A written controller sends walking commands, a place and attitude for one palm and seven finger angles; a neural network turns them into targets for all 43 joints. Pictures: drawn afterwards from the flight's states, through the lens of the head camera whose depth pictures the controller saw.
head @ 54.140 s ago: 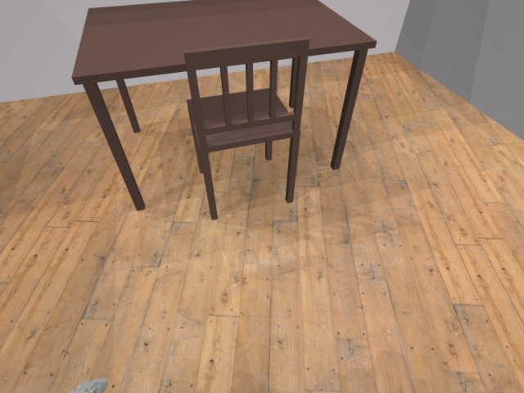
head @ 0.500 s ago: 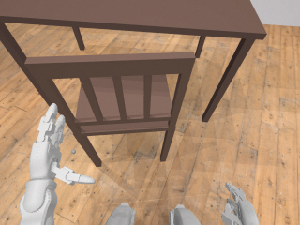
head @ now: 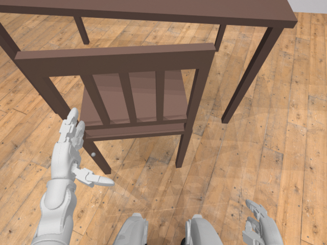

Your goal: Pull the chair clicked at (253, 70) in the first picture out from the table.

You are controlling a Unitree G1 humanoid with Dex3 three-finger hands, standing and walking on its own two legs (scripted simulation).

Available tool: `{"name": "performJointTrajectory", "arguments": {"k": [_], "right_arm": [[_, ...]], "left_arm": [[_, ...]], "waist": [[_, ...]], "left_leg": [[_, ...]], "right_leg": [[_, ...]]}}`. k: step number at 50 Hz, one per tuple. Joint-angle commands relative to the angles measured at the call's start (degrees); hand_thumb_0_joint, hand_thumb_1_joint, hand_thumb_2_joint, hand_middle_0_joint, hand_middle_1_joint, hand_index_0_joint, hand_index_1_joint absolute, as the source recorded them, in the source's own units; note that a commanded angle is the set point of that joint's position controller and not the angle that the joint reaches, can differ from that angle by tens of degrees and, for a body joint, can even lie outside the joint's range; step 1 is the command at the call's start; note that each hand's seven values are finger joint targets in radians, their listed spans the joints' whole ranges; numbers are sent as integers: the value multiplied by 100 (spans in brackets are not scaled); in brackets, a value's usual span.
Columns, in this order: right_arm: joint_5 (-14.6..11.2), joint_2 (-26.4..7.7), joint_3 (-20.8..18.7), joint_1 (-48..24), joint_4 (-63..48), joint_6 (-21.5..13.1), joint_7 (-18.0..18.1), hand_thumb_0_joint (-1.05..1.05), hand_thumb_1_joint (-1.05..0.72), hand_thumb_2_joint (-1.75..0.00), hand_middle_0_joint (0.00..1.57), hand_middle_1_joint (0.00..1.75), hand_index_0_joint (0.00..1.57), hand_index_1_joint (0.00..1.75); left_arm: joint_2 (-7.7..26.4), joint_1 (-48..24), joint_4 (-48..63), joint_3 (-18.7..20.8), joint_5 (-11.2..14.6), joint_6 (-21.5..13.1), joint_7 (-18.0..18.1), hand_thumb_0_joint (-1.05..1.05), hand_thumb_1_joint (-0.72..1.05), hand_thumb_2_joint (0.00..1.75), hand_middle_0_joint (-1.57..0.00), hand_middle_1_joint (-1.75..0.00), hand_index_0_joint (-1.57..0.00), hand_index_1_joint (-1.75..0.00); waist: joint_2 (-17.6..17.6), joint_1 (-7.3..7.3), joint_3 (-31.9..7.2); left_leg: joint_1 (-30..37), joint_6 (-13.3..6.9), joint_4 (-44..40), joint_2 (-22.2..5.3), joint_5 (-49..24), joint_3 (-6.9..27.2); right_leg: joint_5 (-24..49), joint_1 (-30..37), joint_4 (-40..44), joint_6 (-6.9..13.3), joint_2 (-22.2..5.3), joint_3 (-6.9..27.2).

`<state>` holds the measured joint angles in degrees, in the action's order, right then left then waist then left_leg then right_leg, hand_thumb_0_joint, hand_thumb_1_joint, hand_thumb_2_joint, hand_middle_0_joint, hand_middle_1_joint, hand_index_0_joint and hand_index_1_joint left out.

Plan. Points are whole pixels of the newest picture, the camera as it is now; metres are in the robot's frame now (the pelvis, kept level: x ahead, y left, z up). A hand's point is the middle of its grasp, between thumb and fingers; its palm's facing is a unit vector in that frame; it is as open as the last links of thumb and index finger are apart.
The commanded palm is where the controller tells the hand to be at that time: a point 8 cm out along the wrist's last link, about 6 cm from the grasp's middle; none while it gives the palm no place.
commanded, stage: aim the fingers beside a spindle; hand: left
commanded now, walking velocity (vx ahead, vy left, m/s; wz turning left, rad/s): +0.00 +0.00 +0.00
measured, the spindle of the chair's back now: (129, 99) +0.50 +0.12 -0.01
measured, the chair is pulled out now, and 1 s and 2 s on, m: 0.18 0.18 0.18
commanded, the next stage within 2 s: none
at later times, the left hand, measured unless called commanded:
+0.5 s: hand (101, 145) +0.34 +0.16 +0.02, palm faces +0.10 -0.99 -0.02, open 16.9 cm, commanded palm +0.32 +0.22 +0.01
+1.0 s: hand (106, 147) +0.34 +0.16 +0.01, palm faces +0.09 -1.00 -0.01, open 16.9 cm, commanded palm +0.31 +0.21 +0.01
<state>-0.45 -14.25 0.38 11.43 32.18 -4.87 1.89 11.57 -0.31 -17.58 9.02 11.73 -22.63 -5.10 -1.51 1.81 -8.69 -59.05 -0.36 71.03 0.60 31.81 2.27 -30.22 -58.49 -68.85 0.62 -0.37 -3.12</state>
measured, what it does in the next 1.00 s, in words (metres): stands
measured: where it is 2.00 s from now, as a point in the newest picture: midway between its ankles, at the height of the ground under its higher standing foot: outside the picture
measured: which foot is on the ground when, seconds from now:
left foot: down 0.00-1.00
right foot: down 0.00-1.00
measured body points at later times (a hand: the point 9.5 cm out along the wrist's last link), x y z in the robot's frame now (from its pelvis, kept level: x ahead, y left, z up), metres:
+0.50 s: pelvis -0.01 +0.00 -0.01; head +0.10 +0.01 +0.42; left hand +0.33 +0.22 +0.02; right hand +0.15 -0.25 -0.12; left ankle +0.02 +0.11 -0.63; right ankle +0.03 -0.12 -0.63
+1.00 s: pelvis -0.01 +0.00 -0.01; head +0.10 +0.01 +0.42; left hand +0.33 +0.21 +0.01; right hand +0.14 -0.25 -0.12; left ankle +0.02 +0.11 -0.63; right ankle +0.03 -0.12 -0.63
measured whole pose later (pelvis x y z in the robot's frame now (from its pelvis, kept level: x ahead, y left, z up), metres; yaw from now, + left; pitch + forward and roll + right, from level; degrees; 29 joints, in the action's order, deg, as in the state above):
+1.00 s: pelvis -0.01 +0.00 -0.01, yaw -1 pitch +22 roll -2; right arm 0.2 -14.0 0.1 11.2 32.7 -1.0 0.4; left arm 9.7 -7.6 -23.7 6.7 8.3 -27.0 0.1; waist -1.0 2.7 -9.4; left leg -63.8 -0.7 74.5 0.6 32.4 1.7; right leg -30.5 -63.3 -72.2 0.3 -0.4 -2.6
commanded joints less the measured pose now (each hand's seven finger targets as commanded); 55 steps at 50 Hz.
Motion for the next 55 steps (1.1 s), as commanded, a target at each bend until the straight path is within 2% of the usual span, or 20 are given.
{"name": "performJointTrajectory", "arguments": {"k": [1,2,4,9,11,15,18,21,25,28,33,34,36,38,42,45,47,50,53,55], "right_arm": [[50,-767,-387,41,-721,-295,99,0,-90,-90,20,30,20,30],[68,-740,-370,31,-702,-291,74,0,-90,-90,20,30,20,30],[91,-731,-368,36,-637,-245,43,0,-90,-90,20,30,20,30],[47,-782,-353,15,-631,-95,-54,0,-90,-90,20,30,20,30],[38,-808,-378,17,-694,-72,-47,0,-90,-90,20,30,20,30],[48,-796,-396,7,-728,-92,-1,0,-90,-90,20,30,20,30],[95,-788,-383,16,-626,-105,25,0,-90,-90,20,30,20,30],[114,-761,-349,-22,-527,-77,-8,0,-90,-90,20,30,20,30],[92,-808,-346,0,-521,22,-28,0,-90,-90,20,30,20,30],[75,-828,-384,40,-656,67,-64,0,-90,-90,20,30,20,30],[72,-781,-393,65,-739,105,-71,0,-90,-90,20,30,20,30],[73,-772,-398,86,-728,114,-68,0,-90,-90,20,30,20,30],[84,-748,-377,83,-669,117,-68,0,-90,-90,20,30,20,30],[84,-780,-366,90,-591,124,-60,0,-90,-90,20,30,20,30],[67,-810,-372,64,-547,135,-68,0,-90,-90,20,30,20,30],[70,-817,-376,55,-612,133,-71,0,-90,-90,20,30,20,30],[72,-812,-387,51,-655,133,-67,0,-90,-90,20,30,20,30],[91,-765,-381,34,-670,141,-68,0,-90,-90,20,30,20,30],[94,-754,-373,22,-680,154,-71,0,-90,-90,20,30,20,30],[90,-746,-350,-11,-634,168,-85,0,-90,-90,20,30,20,30]], "left_arm": [[807,-1094,1883,371,17,-723,179,0,-50,30,-6,-8,-6,-8],[697,-1030,1805,292,-6,-767,253,0,-50,30,-6,-8,-6,-8],[875,-810,1489,584,-57,-812,398,0,-50,30,-6,-8,-6,-8],[445,-805,609,174,-185,-617,318,0,-50,30,-6,-8,-6,-8],[310,-959,689,-4,-150,-580,221,0,-50,30,-6,-8,-6,-8],[453,-1491,1360,-15,-121,-792,241,0,-50,30,-6,-8,-6,-8],[720,-1669,1372,243,-170,-980,451,0,-50,30,-6,-8,-6,-8],[478,-1926,938,33,-307,-1022,579,0,-50,30,-6,-8,-6,-8],[527,-1901,140,157,-359,-834,534,0,-50,30,-6,-8,-6,-8],[549,-1618,313,224,-284,-741,445,0,-50,30,-6,-8,-6,-8],[551,-1748,1226,112,-188,-834,531,0,-50,30,-6,-8,-6,-8],[622,-1583,1184,222,-203,-849,590,0,-50,30,-6,-8,-6,-8],[456,-1672,1118,54,-267,-892,662,0,-50,30,-6,-8,-6,-8],[561,-1664,743,181,-318,-883,709,0,-50,30,-6,-8,-6,-8],[268,-1823,284,-96,-377,-853,594,0,-50,30,-6,-8,-6,-8],[237,-1938,509,-197,-329,-869,495,0,-50,30,-6,-8,-6,-8],[442,-1848,727,-11,-312,-916,507,0,-50,30,-6,-8,-6,-8],[627,-1794,928,208,-280,-976,602,0,-50,30,-6,-8,-6,-8],[786,-1685,981,389,-317,-1022,710,0,-50,30,-6,-8,-6,-8],[551,-1860,766,147,-350,-968,707,0,-50,30,-6,-8,-6,-8]], "waist": [[-196,-40,-2380],[-130,-23,-2292],[14,-77,-2160],[113,58,-1601],[150,93,-1755],[-91,72,-2206],[-50,75,-2157],[-72,178,-1962],[86,162,-1885],[-73,-26,-2381],[-166,11,-2707],[-32,-17,-2690],[79,93,-2419],[206,137,-2020],[192,216,-1717],[-2,170,-2024],[-132,45,-2237],[-98,20,-2430],[-90,-14,-2388],[-99,111,-2130]], "left_leg": [[1416,-31,-954,-50,-2077,-17],[1372,-27,-949,-45,-2063,-14],[1124,-21,-920,-40,-2002,-30],[708,-26,-888,-17,-1449,-76],[753,-40,-853,-10,-1390,-75],[1052,-33,-835,-38,-1618,-24],[971,-39,-772,-49,-1602,14],[829,-35,-722,-29,-1306,24],[481,-38,-667,-1,-1033,-39],[750,-14,-713,-15,-1431,-43],[1153,-8,-756,-65,-1961,-10],[1128,-13,-764,-68,-1965,-16],[982,-27,-756,-66,-1807,-16],[719,-32,-770,-56,-1458,4],[581,-33,-742,-27,-1057,-28],[793,-31,-737,-26,-1233,-15],[904,-13,-755,-28,-1460,-20],[910,-30,-708,-25,-1664,-49],[896,-18,-753,-36,-1621,-32],[803,-25,-740,-30,-1412,-44]], "right_leg": [[1836,1473,814,82,-14,115],[1819,1447,806,75,-11,98],[1822,1491,760,78,-4,104],[1390,1117,798,87,0,85],[1331,1097,810,82,-1,106],[1446,1147,731,99,-12,114],[1348,1034,667,99,13,109],[1053,737,631,91,-3,89],[902,728,629,93,-3,127],[1246,978,561,134,9,116],[1685,1192,556,108,21,100],[1718,1251,573,96,20,103],[1622,1159,599,74,21,96],[1303,995,655,80,32,84],[935,701,712,92,12,88],[1066,741,663,117,4,85],[1247,908,626,136,2,106],[1519,1116,586,106,6,150],[1445,1118,571,104,24,131],[1271,937,626,88,14,123]]}}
